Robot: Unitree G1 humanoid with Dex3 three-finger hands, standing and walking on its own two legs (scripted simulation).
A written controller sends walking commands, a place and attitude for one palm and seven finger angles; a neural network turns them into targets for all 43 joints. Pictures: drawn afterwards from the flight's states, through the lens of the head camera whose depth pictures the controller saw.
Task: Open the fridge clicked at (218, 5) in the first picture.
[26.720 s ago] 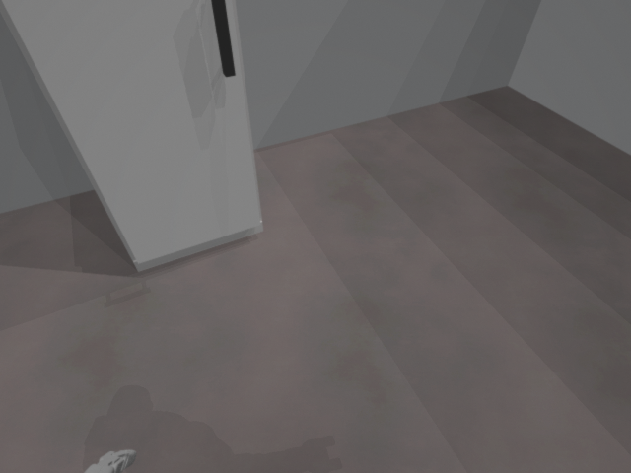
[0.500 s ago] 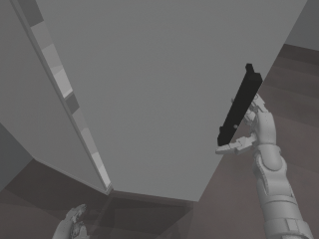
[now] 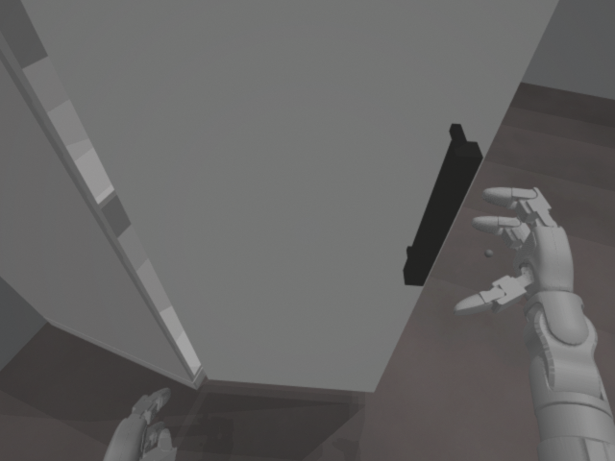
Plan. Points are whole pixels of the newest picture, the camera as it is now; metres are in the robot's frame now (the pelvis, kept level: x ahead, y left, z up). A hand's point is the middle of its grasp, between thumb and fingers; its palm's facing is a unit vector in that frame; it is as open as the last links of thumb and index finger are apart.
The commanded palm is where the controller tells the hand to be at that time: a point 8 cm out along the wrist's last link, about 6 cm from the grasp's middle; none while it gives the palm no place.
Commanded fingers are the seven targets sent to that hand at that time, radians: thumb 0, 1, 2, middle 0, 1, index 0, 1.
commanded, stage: slip the hand off the handle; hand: right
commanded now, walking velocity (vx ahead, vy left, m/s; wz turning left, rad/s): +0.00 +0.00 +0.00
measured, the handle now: (432, 213) +0.41 -0.14 +0.13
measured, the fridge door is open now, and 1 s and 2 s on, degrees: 72 72 72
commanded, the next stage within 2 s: draw the hand back to the body in 0.96 s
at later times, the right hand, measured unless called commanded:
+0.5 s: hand (498, 281) +0.31 -0.20 +0.11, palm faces +0.01 +0.99 -0.13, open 14.7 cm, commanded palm +0.28 -0.25 +0.12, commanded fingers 0.00 0.55 -0.20 0.25 1.15 0.25 1.15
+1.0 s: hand (515, 355) +0.22 -0.19 +0.11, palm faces +0.08 +0.98 -0.17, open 14.7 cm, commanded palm +0.20 -0.25 +0.12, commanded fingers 0.00 0.55 -0.20 0.25 1.15 0.25 1.15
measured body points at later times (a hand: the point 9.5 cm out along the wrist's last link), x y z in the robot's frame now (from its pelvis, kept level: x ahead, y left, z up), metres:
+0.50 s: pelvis +0.00 -0.01 +0.00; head -0.01 -0.01 +0.45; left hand +0.14 +0.23 -0.09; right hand +0.31 -0.26 +0.12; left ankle +0.02 +0.13 -0.73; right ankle -0.02 -0.12 -0.73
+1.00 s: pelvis -0.01 +0.01 +0.00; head -0.02 +0.02 +0.45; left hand +0.19 +0.23 -0.07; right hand +0.21 -0.25 +0.12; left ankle +0.02 +0.13 -0.73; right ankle -0.02 -0.12 -0.73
